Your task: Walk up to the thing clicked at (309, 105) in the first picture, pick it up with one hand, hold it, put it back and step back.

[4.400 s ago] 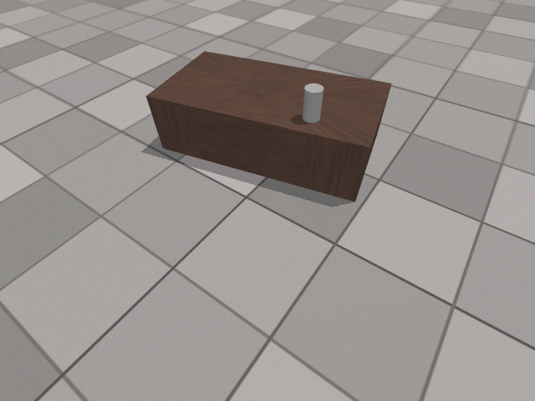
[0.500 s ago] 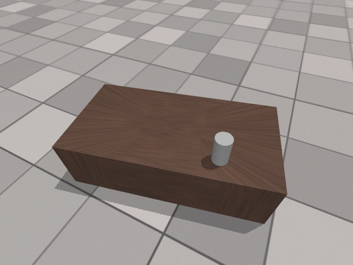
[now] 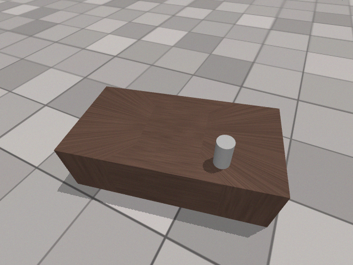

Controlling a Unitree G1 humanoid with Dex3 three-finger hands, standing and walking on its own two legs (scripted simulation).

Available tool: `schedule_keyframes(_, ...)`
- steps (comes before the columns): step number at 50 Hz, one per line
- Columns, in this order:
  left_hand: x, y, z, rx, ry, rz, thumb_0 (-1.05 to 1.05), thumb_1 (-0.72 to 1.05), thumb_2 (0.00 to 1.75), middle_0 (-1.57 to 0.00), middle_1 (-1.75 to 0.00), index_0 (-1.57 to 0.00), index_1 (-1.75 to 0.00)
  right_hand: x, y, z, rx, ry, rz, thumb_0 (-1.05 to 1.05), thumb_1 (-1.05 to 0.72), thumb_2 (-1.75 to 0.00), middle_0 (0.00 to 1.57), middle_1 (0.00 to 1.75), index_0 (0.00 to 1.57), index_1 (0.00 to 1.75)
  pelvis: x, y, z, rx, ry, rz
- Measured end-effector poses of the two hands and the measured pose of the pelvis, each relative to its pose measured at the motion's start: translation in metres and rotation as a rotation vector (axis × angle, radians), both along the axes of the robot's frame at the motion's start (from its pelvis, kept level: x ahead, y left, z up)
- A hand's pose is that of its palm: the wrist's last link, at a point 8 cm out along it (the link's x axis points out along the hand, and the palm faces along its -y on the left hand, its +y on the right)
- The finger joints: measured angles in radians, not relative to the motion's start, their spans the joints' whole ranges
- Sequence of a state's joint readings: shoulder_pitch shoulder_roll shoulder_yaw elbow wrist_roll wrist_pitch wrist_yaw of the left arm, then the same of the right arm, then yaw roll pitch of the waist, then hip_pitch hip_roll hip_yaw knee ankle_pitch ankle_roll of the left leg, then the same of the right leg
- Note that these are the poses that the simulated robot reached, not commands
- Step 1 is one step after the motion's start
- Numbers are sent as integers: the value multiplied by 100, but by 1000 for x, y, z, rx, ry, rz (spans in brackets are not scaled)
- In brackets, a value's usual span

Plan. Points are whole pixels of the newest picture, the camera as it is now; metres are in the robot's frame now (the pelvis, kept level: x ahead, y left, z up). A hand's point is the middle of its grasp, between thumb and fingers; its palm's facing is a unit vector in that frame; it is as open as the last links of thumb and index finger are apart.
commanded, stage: walk up
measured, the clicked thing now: (223, 152) +0.69 -0.21 -0.34
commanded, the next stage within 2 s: stand in 0.18 s
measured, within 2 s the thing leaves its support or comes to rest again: neither
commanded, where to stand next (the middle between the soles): +0.05 +0.00 m, yaw +0 degrees
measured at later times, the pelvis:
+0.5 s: pelvis +0.00 +0.00 +0.00, yaw +0 degrees
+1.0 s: pelvis +0.01 -0.01 +0.00, yaw +1 degrees
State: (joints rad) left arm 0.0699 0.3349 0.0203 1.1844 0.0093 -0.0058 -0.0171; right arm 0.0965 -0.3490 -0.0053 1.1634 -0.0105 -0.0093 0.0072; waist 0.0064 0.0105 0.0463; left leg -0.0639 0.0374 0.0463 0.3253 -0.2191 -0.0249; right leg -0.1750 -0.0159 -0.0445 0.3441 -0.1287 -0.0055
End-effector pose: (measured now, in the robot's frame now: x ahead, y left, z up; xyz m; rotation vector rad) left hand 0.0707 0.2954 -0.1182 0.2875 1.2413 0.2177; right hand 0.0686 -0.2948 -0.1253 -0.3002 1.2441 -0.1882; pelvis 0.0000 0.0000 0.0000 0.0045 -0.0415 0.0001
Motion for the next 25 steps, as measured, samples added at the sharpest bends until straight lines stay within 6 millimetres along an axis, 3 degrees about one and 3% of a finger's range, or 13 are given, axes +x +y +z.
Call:
schedule_keyframes(14, 19, -3, 1, 0, -34, -28, 1, 91, 90, -20, -30, -20, -30, 4, -2, 3, -9, -11, -9, 0, -91, -89, 20, 30, 20, 30, 4, 0, 1, 0, 2, 1)
schedule_keyframes(25, 16, -2, 3, 12, -31, -33, 1, 91, 90, -20, -30, -20, -30, 4, -3, 3, -2, -7, -3, 0, -91, -89, 20, 30, 20, 30, 4, -4, 1, 2, 1, 6)
